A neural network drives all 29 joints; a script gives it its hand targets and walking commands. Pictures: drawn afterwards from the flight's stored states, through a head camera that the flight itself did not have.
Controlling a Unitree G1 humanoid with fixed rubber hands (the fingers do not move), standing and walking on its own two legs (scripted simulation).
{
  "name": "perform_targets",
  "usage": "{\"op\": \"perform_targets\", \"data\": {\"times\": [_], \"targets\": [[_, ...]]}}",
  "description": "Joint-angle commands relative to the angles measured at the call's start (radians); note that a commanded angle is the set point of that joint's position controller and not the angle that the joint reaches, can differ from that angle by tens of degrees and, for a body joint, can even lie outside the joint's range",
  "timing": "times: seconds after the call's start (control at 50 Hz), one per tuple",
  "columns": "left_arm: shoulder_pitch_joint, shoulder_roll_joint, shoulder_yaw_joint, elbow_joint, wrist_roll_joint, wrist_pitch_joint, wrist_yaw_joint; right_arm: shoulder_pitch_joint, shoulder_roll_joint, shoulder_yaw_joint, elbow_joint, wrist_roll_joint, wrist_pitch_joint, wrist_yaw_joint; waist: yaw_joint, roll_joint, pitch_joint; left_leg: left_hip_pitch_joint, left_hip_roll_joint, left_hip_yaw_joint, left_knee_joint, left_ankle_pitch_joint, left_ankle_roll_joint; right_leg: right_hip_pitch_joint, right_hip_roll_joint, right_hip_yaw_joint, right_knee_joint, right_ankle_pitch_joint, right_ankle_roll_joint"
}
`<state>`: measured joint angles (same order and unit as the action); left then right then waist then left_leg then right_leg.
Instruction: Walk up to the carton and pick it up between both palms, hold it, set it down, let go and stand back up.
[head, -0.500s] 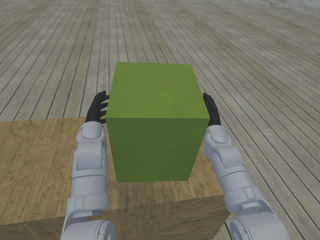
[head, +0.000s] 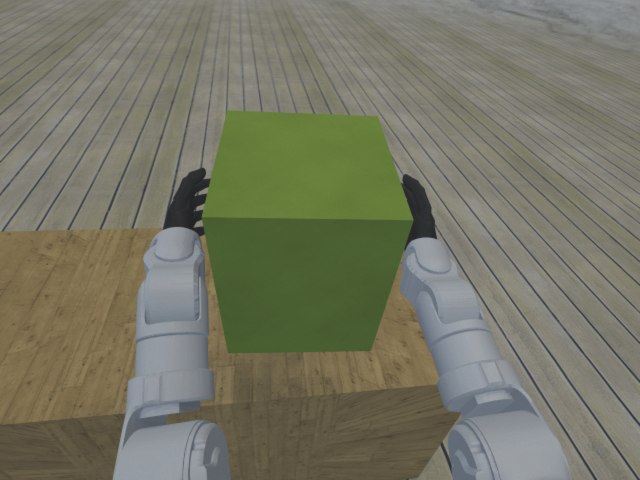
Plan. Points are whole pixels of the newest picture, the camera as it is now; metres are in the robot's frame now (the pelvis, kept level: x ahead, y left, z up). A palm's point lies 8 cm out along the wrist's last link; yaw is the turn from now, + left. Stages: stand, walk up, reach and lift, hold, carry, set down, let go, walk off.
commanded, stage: hold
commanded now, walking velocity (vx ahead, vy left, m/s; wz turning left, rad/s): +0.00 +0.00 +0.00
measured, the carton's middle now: (302, 235) +0.39 +0.01 +0.14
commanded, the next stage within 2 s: none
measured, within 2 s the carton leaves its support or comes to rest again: neither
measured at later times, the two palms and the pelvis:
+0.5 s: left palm (171, 218) +0.36 +0.16 +0.19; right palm (409, 217) +0.36 -0.13 +0.19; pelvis +0.00 +0.00 +0.00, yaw +0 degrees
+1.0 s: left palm (189, 212) +0.36 +0.14 +0.20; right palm (425, 221) +0.36 -0.15 +0.19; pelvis +0.01 +0.00 +0.00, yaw -2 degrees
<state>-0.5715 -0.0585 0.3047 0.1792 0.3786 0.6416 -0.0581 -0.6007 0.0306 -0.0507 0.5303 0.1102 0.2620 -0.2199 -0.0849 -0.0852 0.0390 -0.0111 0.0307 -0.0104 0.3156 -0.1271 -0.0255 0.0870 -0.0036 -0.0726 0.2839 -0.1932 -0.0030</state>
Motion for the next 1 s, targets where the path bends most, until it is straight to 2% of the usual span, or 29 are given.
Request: {"op": "perform_targets", "data": {"times": [0.0,0.02,0.04,0.08,0.1,0.12,0.18,0.24,0.3,0.32,0.34,0.38,0.4,0.44,0.48,0.52,0.54,0.58,0.6,0.62,0.68,0.7,0.74,0.76,0.8,0.86,0.9,0.92,0.98], "targets": [[-0.618,-0.559,-0.514,-0.125,-0.18,-0.07,-0.113,-0.825,0.529,0.392,-0.342,0.092,-0.106,0.136,0.016,0.126,-0.396,0.178,-0.064,0.043,0.014,0.205,-0.007,-0.085,0.067,-0.042,-0.028,0.165,0.06],[-0.641,-0.558,-0.516,-0.156,-0.18,-0.079,-0.103,-0.85,0.517,0.409,-0.37,0.109,-0.117,0.14,0.026,0.132,-0.402,0.184,-0.056,0.041,0.024,0.197,-0.007,-0.088,0.066,-0.04,-0.025,0.158,0.053],[-0.653,-0.555,-0.511,-0.115,-0.183,-0.081,-0.099,-0.891,0.512,0.403,-0.371,0.092,-0.122,0.145,0.032,0.098,-0.419,0.179,-0.059,0.053,0.002,0.158,0.005,-0.104,0.065,-0.039,-0.032,0.111,0.057],[-0.683,-0.536,-0.481,-0.062,-0.17,-0.065,-0.092,-0.902,0.497,0.366,-0.286,0.073,-0.107,0.151,0.038,0.109,-0.334,0.139,-0.065,0.064,-0.01,0.028,0.021,-0.156,0.061,-0.023,-0.047,0.012,0.058],[-0.675,-0.512,-0.455,-0.005,-0.159,-0.052,-0.096,-0.895,0.504,0.338,-0.221,0.048,-0.094,0.152,0.023,0.077,-0.272,0.12,-0.067,0.064,-0.029,-0.04,0.03,-0.174,0.05,-0.028,-0.059,-0.06,0.059],[-0.66,-0.489,-0.407,0.043,-0.136,-0.041,-0.1,-0.889,0.482,0.327,-0.188,0.034,-0.088,0.156,0.046,0.045,-0.205,0.066,-0.053,0.071,-0.065,-0.122,0.053,-0.183,0.047,-0.019,-0.075,-0.139,0.054],[-0.665,-0.459,-0.329,0.145,-0.106,-0.002,-0.12,-0.911,0.47,0.258,-0.106,0.001,-0.085,0.168,0.055,0.023,-0.182,0.032,-0.051,0.093,-0.09,-0.189,0.084,-0.183,0.034,-0.017,-0.082,-0.222,0.049],[-0.638,-0.465,-0.292,0.129,-0.098,0.0,-0.136,-0.889,0.451,0.216,-0.089,-0.025,-0.101,0.166,0.044,0.04,-0.254,0.06,-0.047,0.096,-0.095,-0.116,0.074,-0.112,0.033,-0.018,-0.075,-0.103,0.046],[-0.603,-0.494,-0.327,0.021,-0.106,-0.002,-0.135,-0.893,0.47,0.284,-0.232,0.035,-0.122,0.143,0.028,0.061,-0.369,0.187,-0.056,0.086,-0.029,0.152,0.042,-0.029,0.055,-0.038,-0.041,0.164,0.053],[-0.605,-0.488,-0.345,-0.005,-0.119,-0.004,-0.137,-0.879,0.462,0.289,-0.199,0.043,-0.116,0.134,0.014,0.053,-0.374,0.201,-0.062,0.077,-0.007,0.205,0.03,-0.016,0.053,-0.033,-0.042,0.221,0.057],[-0.604,-0.507,-0.376,-0.044,-0.131,-0.011,-0.135,-0.879,0.458,0.311,-0.243,0.069,-0.12,0.128,0.006,0.097,-0.406,0.216,-0.072,0.072,0.007,0.257,0.016,-0.01,0.058,-0.039,-0.031,0.281,0.061],[-0.606,-0.509,-0.423,-0.093,-0.148,-0.012,-0.13,-0.854,0.485,0.368,-0.272,0.087,-0.112,0.116,0.011,0.08,-0.442,0.233,-0.069,0.065,0.029,0.311,0.018,-0.01,0.063,-0.034,-0.025,0.311,0.064],[-0.59,-0.5,-0.447,-0.135,-0.155,-0.016,-0.128,-0.818,0.493,0.375,-0.278,0.102,-0.106,0.109,-0.015,0.094,-0.437,0.253,-0.074,0.061,0.038,0.326,-0.001,-0.023,0.059,-0.038,-0.018,0.336,0.067],[-0.551,-0.506,-0.498,-0.217,-0.167,-0.015,-0.12,-0.78,0.467,0.405,-0.339,0.129,-0.097,0.099,-0.022,0.125,-0.455,0.262,-0.07,0.049,0.054,0.414,-0.017,0.009,0.068,-0.044,-0.006,0.383,0.061],[-0.557,-0.497,-0.503,-0.16,-0.155,0.003,-0.122,-0.76,0.434,0.382,-0.276,0.118,-0.075,0.097,-0.032,0.162,-0.328,0.23,-0.076,0.058,0.046,0.351,-0.033,-0.053,0.062,-0.044,-0.029,0.302,0.061],[-0.576,-0.481,-0.513,-0.185,-0.159,0.012,-0.127,-0.726,0.429,0.368,-0.274,0.119,-0.06,0.102,-0.04,0.186,-0.295,0.195,-0.064,0.054,0.025,0.255,-0.03,-0.075,0.063,-0.037,-0.04,0.202,0.055],[-0.58,-0.495,-0.516,-0.178,-0.154,0.02,-0.13,-0.731,0.434,0.348,-0.27,0.102,-0.056,0.108,-0.062,0.177,-0.268,0.185,-0.063,0.057,0.011,0.226,-0.033,-0.103,0.064,-0.052,-0.053,0.143,0.043],[-0.621,-0.499,-0.529,-0.21,-0.172,0.019,-0.122,-0.764,0.43,0.347,-0.279,0.115,-0.054,0.116,-0.049,0.186,-0.257,0.146,-0.052,0.05,-0.002,0.166,-0.02,-0.102,0.06,-0.041,-0.052,0.079,0.03],[-0.609,-0.499,-0.513,-0.168,-0.165,0.027,-0.123,-0.762,0.437,0.348,-0.276,0.103,-0.05,0.121,-0.037,0.162,-0.229,0.118,-0.048,0.045,-0.006,0.147,-0.015,-0.121,0.055,-0.037,-0.055,0.056,0.03],[-0.608,-0.501,-0.505,-0.145,-0.155,0.033,-0.123,-0.767,0.426,0.328,-0.271,0.096,-0.049,0.122,-0.056,0.177,-0.235,0.135,-0.057,0.049,-0.008,0.154,-0.021,-0.115,0.052,-0.036,-0.06,0.064,0.033],[-0.566,-0.494,-0.48,-0.16,-0.143,0.041,-0.126,-0.796,0.427,0.351,-0.333,0.114,-0.055,0.123,-0.019,0.147,-0.303,0.177,-0.056,0.06,-0.002,0.217,-0.006,-0.074,0.055,-0.038,-0.045,0.156,0.041],[-0.578,-0.523,-0.512,-0.24,-0.178,0.037,-0.117,-0.812,0.431,0.382,-0.418,0.137,-0.066,0.117,-0.026,0.155,-0.393,0.213,-0.052,0.05,0.028,0.292,-0.021,-0.046,0.065,-0.046,-0.023,0.224,0.042],[-0.539,-0.498,-0.489,-0.165,-0.147,0.047,-0.119,-0.79,0.428,0.408,-0.364,0.134,-0.053,0.109,-0.019,0.113,-0.312,0.204,-0.059,0.051,0.028,0.304,-0.007,-0.047,0.053,-0.034,-0.045,0.26,0.046],[-0.528,-0.487,-0.483,-0.198,-0.165,0.04,-0.12,-0.833,0.427,0.422,-0.394,0.14,-0.057,0.107,0.009,0.091,-0.356,0.199,-0.061,0.058,0.023,0.311,0.001,-0.029,0.062,-0.028,-0.029,0.271,0.048],[-0.512,-0.484,-0.489,-0.215,-0.182,0.04,-0.117,-0.829,0.466,0.466,-0.45,0.167,-0.057,0.097,0.024,0.065,-0.409,0.204,-0.063,0.06,0.029,0.321,0.006,-0.006,0.063,-0.035,-0.019,0.348,0.066],[-0.47,-0.447,-0.439,-0.17,-0.138,0.044,-0.13,-0.777,0.473,0.474,-0.375,0.157,-0.028,0.09,0.036,0.006,-0.332,0.181,-0.071,0.067,0.005,0.259,0.022,-0.001,0.06,-0.03,-0.032,0.322,0.077],[-0.475,-0.433,-0.398,-0.163,-0.139,0.041,-0.146,-0.75,0.498,0.455,-0.35,0.139,-0.028,0.093,0.052,0.013,-0.348,0.196,-0.074,0.078,-0.01,0.237,0.033,0.016,0.052,-0.024,-0.027,0.335,0.075],[-0.479,-0.446,-0.413,-0.187,-0.148,0.039,-0.151,-0.772,0.497,0.465,-0.403,0.14,-0.032,0.091,0.05,-0.004,-0.348,0.188,-0.075,0.083,-0.007,0.235,0.03,0.003,0.048,-0.031,-0.026,0.346,0.084],[-0.485,-0.45,-0.447,-0.226,-0.162,0.026,-0.148,-0.772,0.499,0.475,-0.436,0.154,-0.042,0.077,0.036,0.035,-0.401,0.193,-0.088,0.073,0.023,0.3,0.022,0.015,0.039,-0.015,-0.006,0.434,0.082]]}}
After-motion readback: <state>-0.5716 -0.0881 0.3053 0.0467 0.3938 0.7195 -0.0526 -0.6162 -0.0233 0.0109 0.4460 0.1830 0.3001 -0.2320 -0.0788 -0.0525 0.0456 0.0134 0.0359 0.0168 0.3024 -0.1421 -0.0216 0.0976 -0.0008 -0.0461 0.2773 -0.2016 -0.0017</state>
